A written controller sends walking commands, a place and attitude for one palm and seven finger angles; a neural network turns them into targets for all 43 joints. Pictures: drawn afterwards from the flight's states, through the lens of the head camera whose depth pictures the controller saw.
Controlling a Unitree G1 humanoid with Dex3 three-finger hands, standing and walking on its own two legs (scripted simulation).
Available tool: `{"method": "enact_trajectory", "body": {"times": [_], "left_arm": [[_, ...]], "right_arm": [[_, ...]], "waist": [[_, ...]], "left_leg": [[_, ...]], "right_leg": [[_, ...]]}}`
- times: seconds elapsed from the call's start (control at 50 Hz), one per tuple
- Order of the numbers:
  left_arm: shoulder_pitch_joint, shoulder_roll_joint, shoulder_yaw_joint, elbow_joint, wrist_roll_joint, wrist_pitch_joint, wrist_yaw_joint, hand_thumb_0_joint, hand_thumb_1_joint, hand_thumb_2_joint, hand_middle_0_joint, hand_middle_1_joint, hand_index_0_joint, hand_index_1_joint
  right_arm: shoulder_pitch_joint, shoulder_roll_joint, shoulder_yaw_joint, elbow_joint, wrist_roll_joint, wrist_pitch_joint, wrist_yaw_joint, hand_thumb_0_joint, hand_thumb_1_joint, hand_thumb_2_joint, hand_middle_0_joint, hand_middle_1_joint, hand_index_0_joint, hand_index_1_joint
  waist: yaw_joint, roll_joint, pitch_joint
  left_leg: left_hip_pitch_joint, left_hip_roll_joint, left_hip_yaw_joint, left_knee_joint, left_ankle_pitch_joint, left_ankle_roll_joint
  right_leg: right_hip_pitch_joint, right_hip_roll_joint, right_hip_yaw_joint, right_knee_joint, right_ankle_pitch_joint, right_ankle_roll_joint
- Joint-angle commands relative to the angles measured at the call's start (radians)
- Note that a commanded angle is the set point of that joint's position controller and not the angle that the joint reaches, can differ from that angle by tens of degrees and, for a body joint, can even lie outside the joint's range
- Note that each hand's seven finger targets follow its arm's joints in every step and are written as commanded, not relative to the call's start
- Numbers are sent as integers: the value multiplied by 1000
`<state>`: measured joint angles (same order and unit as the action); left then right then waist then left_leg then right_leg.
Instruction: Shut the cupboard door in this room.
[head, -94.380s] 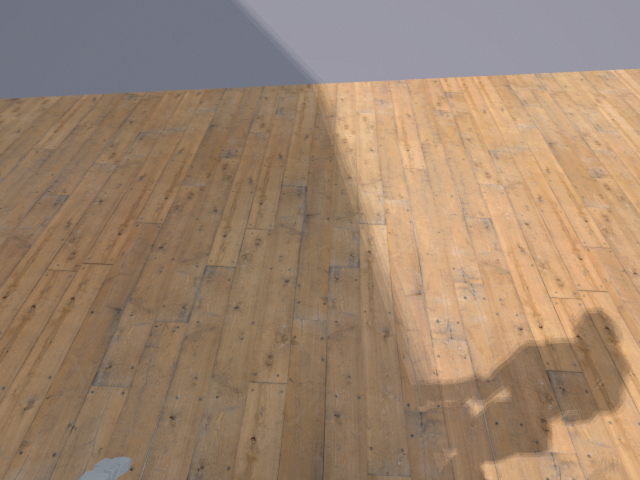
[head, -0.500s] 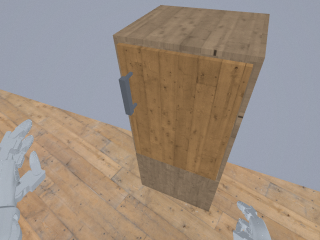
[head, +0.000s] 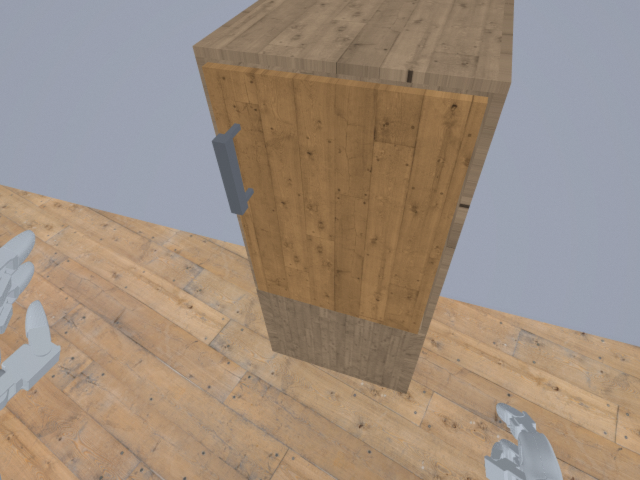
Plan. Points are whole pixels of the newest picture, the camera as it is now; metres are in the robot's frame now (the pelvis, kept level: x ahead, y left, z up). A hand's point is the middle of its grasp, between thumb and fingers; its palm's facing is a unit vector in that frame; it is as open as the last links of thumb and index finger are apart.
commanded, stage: step back with the hand held close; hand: left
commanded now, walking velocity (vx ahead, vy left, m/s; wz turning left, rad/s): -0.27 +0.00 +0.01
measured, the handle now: (237, 170) +0.60 +0.19 +0.06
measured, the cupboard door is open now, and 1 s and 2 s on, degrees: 0 0 0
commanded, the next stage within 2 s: stop stepping back and stand still in 0.92 s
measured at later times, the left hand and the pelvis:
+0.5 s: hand out of the picture +0.08 +0.29 +0.17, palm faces +0.50 -0.73 -0.47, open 7.4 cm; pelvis -0.09 +0.01 -0.01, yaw +4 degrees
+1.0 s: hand out of the picture -0.04 +0.29 +0.18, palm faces +0.51 -0.75 -0.42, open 7.4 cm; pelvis -0.21 +0.02 -0.02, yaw +3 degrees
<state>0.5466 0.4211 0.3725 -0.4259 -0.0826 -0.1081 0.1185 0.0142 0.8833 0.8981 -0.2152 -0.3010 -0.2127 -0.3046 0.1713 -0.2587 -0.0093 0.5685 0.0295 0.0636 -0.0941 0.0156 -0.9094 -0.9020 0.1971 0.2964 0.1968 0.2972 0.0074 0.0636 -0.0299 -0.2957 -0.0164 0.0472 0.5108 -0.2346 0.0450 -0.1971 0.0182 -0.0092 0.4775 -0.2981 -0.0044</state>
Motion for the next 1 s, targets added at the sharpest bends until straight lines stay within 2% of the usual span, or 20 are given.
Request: {"method": "enact_trajectory", "body": {"times": [0.0, 0.06, 0.14, 0.2, 0.26, 0.3, 0.32, 0.4, 0.48, 0.54, 0.62, 0.68, 0.7, 0.76, 0.8, 0.86, 0.9, 0.92, 0.94, 0.98], "left_arm": [[-15, 223, 186, -189, -9, -65, 34, 0, 900, 900, -200, -300, -200, -300], [-7, 198, 162, -183, -7, -72, 38, 0, 900, 900, -200, -300, -200, -300], [-30, 195, 162, -207, 8, -97, 43, 0, 900, 900, -200, -300, -200, -300], [-54, 215, 199, -216, 25, -119, 49, 0, 900, 900, -200, -300, -200, -300], [-88, 180, 179, -246, 44, -142, 47, 0, 900, 900, -200, -300, -200, -300], [-93, 216, 212, -261, 50, -153, 48, 0, 900, 900, -200, -300, -200, -300], [-85, 188, 191, -264, 48, -159, 46, 0, 900, 900, -200, -300, -200, -300], [-40, 215, 224, -279, 40, -180, 48, 0, 900, 900, -200, -300, -200, -300], [-74, 180, 168, -260, 34, -184, 62, 0, 900, 900, -200, -300, -200, -300], [-131, 188, 146, -239, 40, -189, 74, 0, 900, 900, -200, -300, -200, -300], [-131, 205, 162, -231, 39, -201, 77, 0, 900, 900, -200, -300, -200, -300], [-119, 206, 210, -261, 50, -220, 67, 0, 900, 900, -200, -300, -200, -300], [-127, 240, 238, -283, 53, -226, 61, 0, 900, 900, -200, -300, -200, -300], [-83, 244, 257, -360, 27, -232, 48, 0, 900, 900, -200, -300, -200, -300], [20, 238, 267, -326, 5, -219, 48, 0, 900, 900, -200, -300, -200, -300], [1, 208, 230, -321, -19, -226, 41, 0, 900, 900, -200, -300, -200, -300], [-29, 227, 233, -309, -6, -238, 46, 0, 900, 900, -200, -300, -200, -300], [-102, 222, 204, -307, 1, -249, 50, 0, 900, 900, -200, -300, -200, -300], [-184, 258, 206, -311, 18, -254, 64, 0, 900, 900, -200, -300, -200, -300], [-218, 233, 142, -285, 30, -217, 50, 0, 900, 900, -200, -300, -200, -300]], "right_arm": [[-90, -102, -40, -174, 1, -44, -10, 0, -900, -900, 200, 300, 200, 300], [-80, -103, -34, -177, 1, -49, -7, 0, -900, -900, 200, 300, 200, 300], [-80, -114, -33, -180, -2, -69, -8, 0, -900, -900, 200, 300, 200, 300], [-77, -128, -37, -179, -10, -90, -12, 0, -900, -900, 200, 300, 200, 300], [-57, -126, -38, -174, -14, -115, -9, 0, -900, -900, 200, 300, 200, 300], [-57, -132, -45, -167, -20, -130, -8, 0, -900, -900, 200, 300, 200, 300], [-50, -118, -41, -167, -20, -136, -6, 0, -900, -900, 200, 300, 200, 300], [-37, -118, -50, -150, -23, -159, 6, 0, -900, -900, 200, 300, 200, 300], [-20, -90, -44, -116, -29, -167, 17, 0, -900, -900, 200, 300, 200, 300], [-16, -81, -40, -95, -30, -170, 13, 0, -900, -900, 200, 300, 200, 300], [-28, -87, -38, -100, -21, -175, 3, 0, -900, -900, 200, 300, 200, 300], [-66, -119, -45, -122, -21, -190, -1, 0, -900, -900, 200, 300, 200, 300], [-77, -111, -50, -124, -28, -193, 0, 0, -900, -900, 200, 300, 200, 300], [-75, -89, -64, -122, -36, -213, 23, 0, -900, -900, 200, 300, 200, 300], [-74, -83, -69, -116, -33, -226, 33, 0, -900, -900, 200, 300, 200, 300], [-52, -73, -56, -82, -36, -236, 41, 0, -900, -900, 200, 300, 200, 300], [-21, -63, -54, -52, -44, -226, 45, 0, -900, -900, 200, 300, 200, 300], [-24, -50, -46, -41, -37, -222, 40, 0, -900, -900, 200, 300, 200, 300], [-22, -45, -36, -25, -41, -224, 33, 0, -900, -900, 200, 300, 200, 300], [-50, -62, -48, -50, -20, -226, 17, 0, -900, -900, 200, 300, 200, 300]], "waist": [[2, -18, -157], [0, -4, -121], [-2, 41, -73], [0, 85, -38], [-3, 130, -40], [2, 128, -59], [-2, 116, -57], [-5, 36, -90], [-23, -89, -46], [-35, -123, -25], [-31, -36, -17], [-6, 216, -51], [6, 243, -78], [13, 144, -175], [17, 195, -211], [0, 186, -194], [-14, 46, -193], [-23, -97, -157], [-34, -178, -141], [-43, -246, -99]], "left_leg": [[101, 109, -90, -40, 397, -3], [21, 128, -123, -93, 272, 2], [-158, 159, -175, -200, -70, 27], [-348, 184, -234, -287, -357, 54], [-452, 210, -266, -329, -489, 67], [-470, 220, -277, -335, -516, 71], [-473, 214, -281, -322, -503, 70], [-333, 149, -196, -189, -424, 33], [-131, 80, -119, 27, -238, -16], [-27, 66, -100, 76, -147, -31], [-101, 111, -155, -72, -252, -10], [-485, 298, -356, -399, -615, 72], [-508, 328, -385, -424, -590, 82], [-271, 302, -258, -344, -368, 39], [-162, 284, -176, -337, -316, -5], [-45, 275, -107, -317, -252, -80], [83, 216, -39, -118, -112, -115], [176, 169, 7, 81, -22, -122], [227, 132, 15, 187, -8, -119], [225, 97, -2, 164, 50, -82]], "right_leg": [[-6, -87, 55, -21, 427, 8], [-5, -69, 54, -19, 274, 8], [59, -35, 48, 13, 107, 13], [160, -4, 46, 74, 58, 18], [231, 24, 24, 160, 47, 21], [249, 43, 26, 190, 46, 21], [243, 37, 31, 187, 43, 16], [105, -4, 112, 60, -21, -17], [-204, -132, 260, -126, -142, -68], [-323, -153, 247, -163, -125, -66], [-268, -60, 135, -96, -193, -19], [117, 96, 16, 325, -67, 24], [151, 104, 11, 422, -66, 23], [47, 91, -8, 402, -175, -3], [21, 89, -47, 304, -222, -12], [-14, 65, -58, 49, -242, -29], [-130, -52, 113, -158, -187, -75], [-296, -176, 272, -224, -109, -120], [-387, -279, 315, -244, 88, -135], [-385, -210, 200, -125, 245, -72]]}}
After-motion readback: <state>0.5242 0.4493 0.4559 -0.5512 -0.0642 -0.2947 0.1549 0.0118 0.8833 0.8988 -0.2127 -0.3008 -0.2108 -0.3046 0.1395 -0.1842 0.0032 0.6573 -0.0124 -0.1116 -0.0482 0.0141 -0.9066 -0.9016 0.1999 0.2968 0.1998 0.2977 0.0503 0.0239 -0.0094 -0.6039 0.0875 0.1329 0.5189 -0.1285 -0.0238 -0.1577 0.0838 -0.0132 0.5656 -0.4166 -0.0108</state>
